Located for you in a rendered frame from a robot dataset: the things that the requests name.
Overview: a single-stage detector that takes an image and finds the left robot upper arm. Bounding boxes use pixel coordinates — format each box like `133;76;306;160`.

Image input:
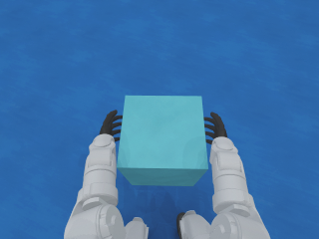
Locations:
64;203;127;239

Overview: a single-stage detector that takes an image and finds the carton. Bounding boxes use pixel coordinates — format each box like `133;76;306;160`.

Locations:
117;96;208;186

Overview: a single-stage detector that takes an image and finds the right robot upper arm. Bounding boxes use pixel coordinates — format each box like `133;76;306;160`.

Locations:
209;211;271;239

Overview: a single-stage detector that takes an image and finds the left robot forearm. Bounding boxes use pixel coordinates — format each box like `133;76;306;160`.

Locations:
64;133;119;239

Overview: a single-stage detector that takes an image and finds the right robot forearm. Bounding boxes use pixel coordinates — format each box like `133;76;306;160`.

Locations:
209;136;266;228

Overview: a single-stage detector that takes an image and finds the robot right hand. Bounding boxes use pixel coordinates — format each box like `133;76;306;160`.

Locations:
203;112;227;144

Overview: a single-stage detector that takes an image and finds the right robot shin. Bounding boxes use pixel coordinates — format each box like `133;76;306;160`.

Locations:
182;210;196;218

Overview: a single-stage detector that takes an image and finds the robot left hand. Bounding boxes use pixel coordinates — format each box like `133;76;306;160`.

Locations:
99;110;123;142

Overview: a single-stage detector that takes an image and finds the right robot thigh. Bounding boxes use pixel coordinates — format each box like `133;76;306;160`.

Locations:
179;214;210;239

